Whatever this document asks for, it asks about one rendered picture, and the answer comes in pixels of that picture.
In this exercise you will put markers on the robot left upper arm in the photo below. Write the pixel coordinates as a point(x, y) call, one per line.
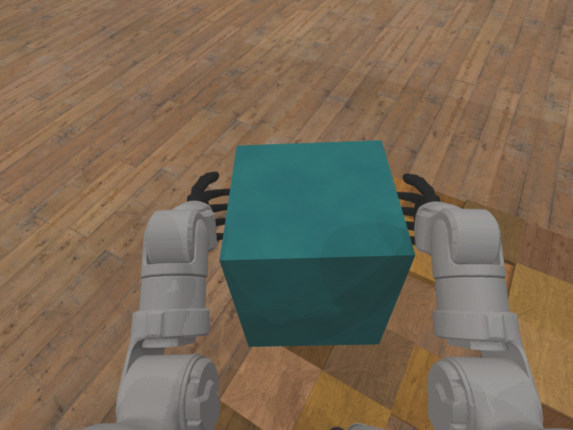
point(167, 392)

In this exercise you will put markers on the left robot forearm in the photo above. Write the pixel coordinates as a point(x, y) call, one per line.
point(174, 266)

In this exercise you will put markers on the right robot hand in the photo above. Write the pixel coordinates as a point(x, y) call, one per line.
point(428, 195)

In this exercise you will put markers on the left robot hand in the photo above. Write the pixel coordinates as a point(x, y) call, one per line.
point(198, 194)

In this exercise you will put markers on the right robot forearm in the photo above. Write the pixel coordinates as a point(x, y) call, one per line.
point(471, 292)

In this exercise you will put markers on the robot right upper arm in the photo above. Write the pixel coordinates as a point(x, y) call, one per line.
point(482, 393)

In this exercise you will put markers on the carton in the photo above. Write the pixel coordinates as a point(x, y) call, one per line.
point(315, 249)

